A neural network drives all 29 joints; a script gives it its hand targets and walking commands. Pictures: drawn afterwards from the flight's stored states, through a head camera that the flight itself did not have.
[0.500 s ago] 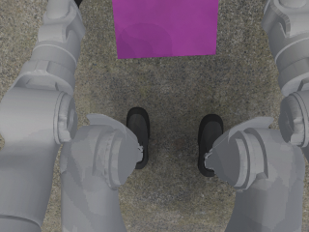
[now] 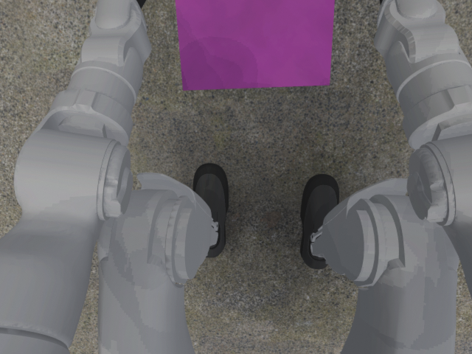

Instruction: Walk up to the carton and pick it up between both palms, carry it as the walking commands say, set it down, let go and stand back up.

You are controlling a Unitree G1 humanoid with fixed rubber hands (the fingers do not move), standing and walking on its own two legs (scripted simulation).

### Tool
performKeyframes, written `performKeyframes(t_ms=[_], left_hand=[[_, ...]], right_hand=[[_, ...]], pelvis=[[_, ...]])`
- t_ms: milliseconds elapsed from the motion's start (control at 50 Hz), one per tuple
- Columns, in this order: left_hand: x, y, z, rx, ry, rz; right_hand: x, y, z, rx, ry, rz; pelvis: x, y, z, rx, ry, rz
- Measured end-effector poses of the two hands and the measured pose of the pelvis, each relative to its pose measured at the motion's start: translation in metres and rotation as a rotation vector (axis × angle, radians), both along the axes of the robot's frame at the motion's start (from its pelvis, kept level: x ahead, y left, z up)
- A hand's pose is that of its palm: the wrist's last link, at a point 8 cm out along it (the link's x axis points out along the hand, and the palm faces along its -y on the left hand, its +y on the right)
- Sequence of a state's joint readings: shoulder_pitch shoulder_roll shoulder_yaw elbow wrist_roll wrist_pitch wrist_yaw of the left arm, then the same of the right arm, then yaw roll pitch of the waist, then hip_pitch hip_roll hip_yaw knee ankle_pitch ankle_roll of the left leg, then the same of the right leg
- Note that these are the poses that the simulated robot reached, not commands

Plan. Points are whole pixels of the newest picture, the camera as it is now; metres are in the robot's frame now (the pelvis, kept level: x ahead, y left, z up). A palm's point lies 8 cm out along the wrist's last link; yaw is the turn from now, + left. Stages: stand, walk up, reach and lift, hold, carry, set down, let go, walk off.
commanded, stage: reach and lift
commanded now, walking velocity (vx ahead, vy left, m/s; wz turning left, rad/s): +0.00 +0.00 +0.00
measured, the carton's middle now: (253, 15) +0.52 +0.04 -0.28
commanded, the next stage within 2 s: none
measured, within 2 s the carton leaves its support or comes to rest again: leaves its support in 0.84 s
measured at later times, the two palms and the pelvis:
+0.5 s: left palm out of the picture +0.53 +0.18 -0.19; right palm out of the picture +0.54 -0.11 -0.20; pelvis +0.00 +0.00 +0.00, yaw +0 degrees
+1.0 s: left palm out of the picture +0.53 +0.19 -0.17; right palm out of the picture +0.55 -0.10 -0.17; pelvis +0.01 +0.00 -0.01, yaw +0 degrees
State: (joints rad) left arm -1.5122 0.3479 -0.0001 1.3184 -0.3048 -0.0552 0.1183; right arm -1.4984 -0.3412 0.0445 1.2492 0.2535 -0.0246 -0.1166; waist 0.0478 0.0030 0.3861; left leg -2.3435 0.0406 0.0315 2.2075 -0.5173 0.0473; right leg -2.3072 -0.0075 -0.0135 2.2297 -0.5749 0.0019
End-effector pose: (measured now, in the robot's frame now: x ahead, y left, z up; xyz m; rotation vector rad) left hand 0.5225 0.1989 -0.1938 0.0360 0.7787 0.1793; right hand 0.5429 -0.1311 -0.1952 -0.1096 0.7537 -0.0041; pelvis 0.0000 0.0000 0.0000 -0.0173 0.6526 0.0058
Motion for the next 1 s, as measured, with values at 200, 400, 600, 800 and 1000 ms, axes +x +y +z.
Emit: performKeyframes(t_ms=[200,400,600,800,1000], left_hand=[[0.002,-0.014,0.001,0.002,0.001,-0.01],[0.002,-0.015,0.0,0.002,-0.005,-0.006],[0.007,-0.013,0.002,-0.019,0.024,-0.036],[0.012,-0.011,0.004,-0.03,0.053,-0.061],[0.008,-0.008,0.023,-0.031,0.014,-0.03]], right_hand=[[0.001,0.021,-0.001,0.026,-0.003,0.02],[0.0,0.022,-0.001,0.024,-0.01,0.008],[0.005,0.021,0.0,0.042,0.024,0.033],[0.009,0.021,0.002,0.052,0.056,0.053],[0.012,0.027,0.024,0.068,0.011,0.022]], pelvis=[[0.0,0.0,0.004,0.002,0.01,-0.002],[-0.002,-0.001,0.006,0.004,0.007,-0.004],[-0.002,-0.003,-0.007,0.012,-0.042,-0.003],[0.007,-0.004,-0.013,0.014,-0.032,-0.012],[0.009,-0.005,-0.009,0.01,-0.032,-0.007]])
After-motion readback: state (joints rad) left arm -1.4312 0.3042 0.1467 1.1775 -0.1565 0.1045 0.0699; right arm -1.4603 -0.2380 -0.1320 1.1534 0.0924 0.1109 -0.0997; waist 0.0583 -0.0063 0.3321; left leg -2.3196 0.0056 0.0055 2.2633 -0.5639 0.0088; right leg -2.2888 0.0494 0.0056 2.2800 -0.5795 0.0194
